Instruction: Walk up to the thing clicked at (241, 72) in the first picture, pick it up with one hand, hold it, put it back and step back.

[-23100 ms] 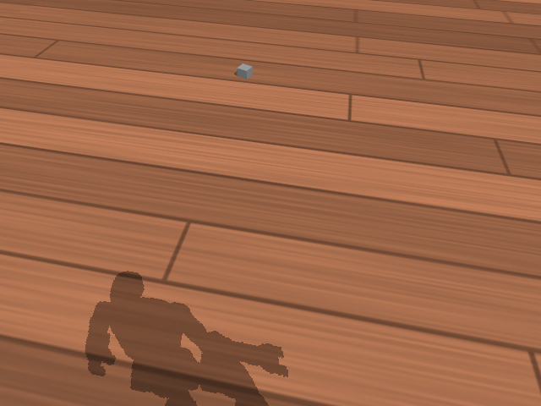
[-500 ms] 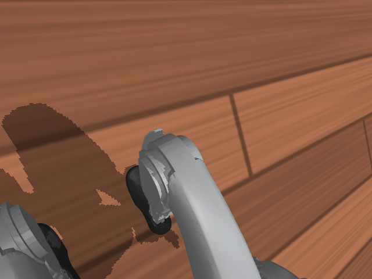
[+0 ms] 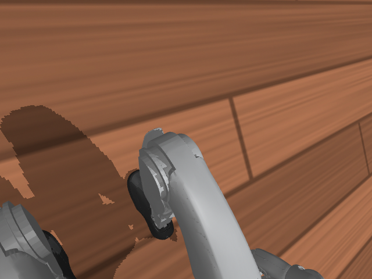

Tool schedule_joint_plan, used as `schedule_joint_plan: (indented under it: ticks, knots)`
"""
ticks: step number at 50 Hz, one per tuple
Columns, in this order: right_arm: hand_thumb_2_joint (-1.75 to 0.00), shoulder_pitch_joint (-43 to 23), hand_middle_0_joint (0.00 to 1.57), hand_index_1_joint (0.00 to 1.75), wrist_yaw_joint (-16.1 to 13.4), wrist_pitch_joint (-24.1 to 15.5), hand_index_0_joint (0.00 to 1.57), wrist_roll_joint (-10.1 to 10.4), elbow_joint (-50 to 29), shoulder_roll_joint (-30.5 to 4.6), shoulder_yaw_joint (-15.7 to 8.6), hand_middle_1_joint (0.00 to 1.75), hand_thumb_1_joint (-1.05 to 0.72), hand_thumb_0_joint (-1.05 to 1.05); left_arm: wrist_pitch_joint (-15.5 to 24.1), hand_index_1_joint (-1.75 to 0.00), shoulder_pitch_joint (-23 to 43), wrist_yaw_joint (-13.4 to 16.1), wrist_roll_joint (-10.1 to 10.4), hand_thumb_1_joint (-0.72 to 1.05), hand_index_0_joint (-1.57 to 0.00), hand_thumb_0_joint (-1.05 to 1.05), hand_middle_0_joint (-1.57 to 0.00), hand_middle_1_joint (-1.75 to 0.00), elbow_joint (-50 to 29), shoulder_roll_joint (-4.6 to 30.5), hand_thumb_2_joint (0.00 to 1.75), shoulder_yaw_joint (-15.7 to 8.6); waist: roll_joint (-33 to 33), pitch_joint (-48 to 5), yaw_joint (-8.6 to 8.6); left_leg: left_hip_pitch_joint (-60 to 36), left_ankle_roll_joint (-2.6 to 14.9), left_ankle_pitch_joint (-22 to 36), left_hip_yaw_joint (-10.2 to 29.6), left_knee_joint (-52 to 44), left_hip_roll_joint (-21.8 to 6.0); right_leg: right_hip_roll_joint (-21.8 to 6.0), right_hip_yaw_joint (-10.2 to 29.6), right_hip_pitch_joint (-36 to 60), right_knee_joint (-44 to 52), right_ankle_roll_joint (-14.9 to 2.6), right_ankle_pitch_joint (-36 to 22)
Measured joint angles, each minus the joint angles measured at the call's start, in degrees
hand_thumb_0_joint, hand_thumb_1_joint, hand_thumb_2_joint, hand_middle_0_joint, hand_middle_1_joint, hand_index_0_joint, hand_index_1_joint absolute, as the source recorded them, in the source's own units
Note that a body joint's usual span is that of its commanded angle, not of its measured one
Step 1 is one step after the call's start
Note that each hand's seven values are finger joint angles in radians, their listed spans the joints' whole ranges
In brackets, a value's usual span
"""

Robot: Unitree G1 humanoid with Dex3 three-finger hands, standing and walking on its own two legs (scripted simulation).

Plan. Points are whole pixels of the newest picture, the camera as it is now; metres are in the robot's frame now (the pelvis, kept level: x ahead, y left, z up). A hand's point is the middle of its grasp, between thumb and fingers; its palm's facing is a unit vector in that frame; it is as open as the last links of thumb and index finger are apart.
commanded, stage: close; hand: left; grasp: from above
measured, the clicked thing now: out of the picture +0.46 +0.29 -0.28
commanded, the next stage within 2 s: settle in 0.96 s
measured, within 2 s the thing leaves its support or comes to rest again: leaves its support in 1.56 s
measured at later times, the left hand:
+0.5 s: hand out of the picture +0.45 +0.29 -0.26, palm faces -0.06 -0.45 -0.89, open 11.6 cm
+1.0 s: hand out of the picture +0.45 +0.29 -0.25, palm faces -0.07 -0.45 -0.89, open 11.2 cm
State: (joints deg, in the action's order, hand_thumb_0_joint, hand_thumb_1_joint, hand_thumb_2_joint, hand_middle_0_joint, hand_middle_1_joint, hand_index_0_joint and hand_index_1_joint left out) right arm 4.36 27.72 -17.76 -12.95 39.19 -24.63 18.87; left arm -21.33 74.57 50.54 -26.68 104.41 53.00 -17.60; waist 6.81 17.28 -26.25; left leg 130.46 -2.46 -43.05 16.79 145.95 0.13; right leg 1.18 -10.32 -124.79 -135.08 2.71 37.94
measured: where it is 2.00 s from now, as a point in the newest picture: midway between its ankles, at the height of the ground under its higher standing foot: (113, 246)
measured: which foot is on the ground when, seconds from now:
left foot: down 0.00-1.00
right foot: down 0.00-1.00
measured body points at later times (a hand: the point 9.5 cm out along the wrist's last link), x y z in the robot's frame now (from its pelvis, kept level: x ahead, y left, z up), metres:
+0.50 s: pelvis +0.00 +0.00 -0.01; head +0.30 +0.09 +0.31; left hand +0.45 +0.30 -0.21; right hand +0.01 -0.26 -0.06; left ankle +0.06 +0.13 -0.28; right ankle +0.12 -0.12 -0.28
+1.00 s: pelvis +0.00 +0.00 -0.01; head +0.30 +0.09 +0.32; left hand +0.45 +0.30 -0.20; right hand +0.00 -0.26 -0.05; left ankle +0.06 +0.13 -0.28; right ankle +0.12 -0.12 -0.28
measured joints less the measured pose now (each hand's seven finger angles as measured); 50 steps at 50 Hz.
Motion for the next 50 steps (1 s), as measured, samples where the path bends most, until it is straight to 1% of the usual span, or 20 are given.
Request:
schedule_joint_plan:
  ticks: [4, 8, 13, 17, 23, 28, 31, 37, 43, 50]
  knots:
    - [-0.9, 0.04, 0.2, 0.3, 0.17, 0.08, 0.2, 0.05, -0.06, -0.65, 0.55, 0.3, -0.91, 0.0, 0.47, -1.01, -0.79, 0.07, 1.43, -0.43, -0.15, 0.0, -0.18, -0.99, -0.59, 0.15, 1.03, -0.79, 0.62, 0.72, -0.04, -0.1, -0.11, -0.02, 0.12, 0.63, 0.28, -0.16, -0.04, 0.14, -0.7, -0.07, 0.16]
    - [-0.9, 0.23, 0.2, 0.3, 0.02, 0.59, 0.2, 0.16, 0.08, -1.07, 0.72, 0.3, -0.9, 0.0, 0.42, -0.99, -1.14, -0.12, 1.47, -0.4, -0.18, 0.0, -0.2, -0.96, -0.75, 0.15, 1.01, -0.95, 0.74, 0.78, 0.15, 0.26, -0.19, -0.12, 0.22, 1.1, 0.34, -0.16, -0.07, -0.28, -1.17, -0.1, 0.22]
    - [-0.89, -0.5, 0.2, 0.3, -0.01, 0.75, 0.2, 0.02, 0.55, -1.17, 0.89, 0.3, -0.9, 0.0, 0.39, -0.94, -1.18, -0.38, 1.41, -0.35, -0.27, 0.0, -0.27, -0.92, -0.57, 0.05, 0.98, -0.45, 0.35, 0.93, -0.05, 0.22, -0.06, -0.12, 0.08, 1.24, 0.42, -0.23, 0.05, -0.14, -1.33, 0.02, 0.33]
    - [-0.89, -0.83, 0.2, 0.3, -0.07, 0.82, 0.2, 0.33, 0.41, -1.01, 0.68, 0.3, -0.9, 0.0, 0.72, -0.89, -1.51, -0.2, 0.78, -0.29, -0.34, 0.0, -0.32, -0.87, -0.04, 0.2, 0.92, -0.26, 0.13, 0.65, -0.32, 0.18, -0.04, -0.23, 0.2, 1.43, 0.33, -0.13, -0.03, -0.19, -1.43, 0.02, 0.28]
    - [-0.89, -1.0, 0.2, 0.3, -0.22, 0.58, 0.2, 0.25, 0.2, -0.84, 0.7, 0.3, -0.9, 0.0, 0.78, -0.84, -1.49, -0.01, 1.34, -0.24, -0.42, 0.0, -0.35, -0.82, 0.23, 0.37, 0.83, 0.37, 0.1, 0.62, -0.48, 0.17, -0.04, -0.1, 0.37, 1.6, 0.36, -0.09, -0.15, -0.14, -1.5, 0.04, 0.09]
    - [-0.89, -1.08, 0.2, 0.3, -0.24, 0.48, 0.2, 0.11, 0.81, -0.97, 0.82, 0.3, -0.89, 0.0, 0.53, -0.8, -1.53, -0.15, 2.53, -0.21, -0.47, 0.0, -0.36, -0.79, -0.11, 0.12, 0.79, 0.88, 0.0, 0.9, -0.48, -0.05, -0.01, -0.1, 0.41, 1.93, 0.59, -0.24, -0.17, 0.24, -1.82, 0.07, 0.26]
    - [-0.89, -0.77, 0.2, 0.3, -0.24, 0.73, 0.2, 0.3, 0.93, -1.08, 0.67, 0.3, -0.89, 0.0, 0.57, -0.78, -1.74, -0.27, 2.89, -0.2, -0.49, 0.0, -0.38, -0.77, -0.18, -0.21, 0.78, 1.17, -0.23, 0.7, -0.35, 0.02, -0.08, -0.21, 0.46, 2.09, 0.61, -0.24, -0.19, 0.16, -1.97, 0.05, 0.35]
    - [-0.89, -0.31, 0.2, 0.3, -0.21, 1.1, 0.2, 0.67, 1.15, -0.8, 0.41, 0.3, -0.89, 0.0, 0.71, -0.76, -1.54, -0.36, 2.37, -0.21, -0.5, 0.0, -0.4, -0.74, 0.13, -0.41, 0.76, 1.4, -0.51, 0.05, 0.05, 0.46, -0.15, -0.25, 0.6, 1.81, 0.4, -0.08, -0.33, -0.41, -1.58, 0.0, 0.15]
    - [-0.89, -0.2, 0.2, 0.3, -0.2, 0.86, 0.2, 0.6, 1.42, -0.64, 0.19, 0.3, -0.89, 0.0, 0.64, -0.75, -1.12, -0.21, 2.35, -0.19, -0.53, -0.01, -0.44, -0.72, 0.1, -0.73, 0.73, 2.32, -0.54, 0.1, 0.25, 0.31, -0.23, -0.14, 0.66, 1.28, 0.46, -0.2, -0.45, -0.16, -1.07, -0.11, 0.16]
    - [-0.89, -0.27, 0.2, 0.3, -0.23, 0.75, 0.2, 0.35, 2.1, -0.9, -0.1, 0.3, -0.89, 0.0, 0.65, -0.72, -1.33, -0.1, 3.32, -0.18, -0.56, 0.0, -0.48, -0.7, -0.16, -1.48, 0.69, 3.27, -0.77, -0.07, 0.32, -0.05, -0.34, -0.47, 0.67, 1.23, 0.7, -0.46, -0.5, 0.29, -1.18, -0.29, 0.74]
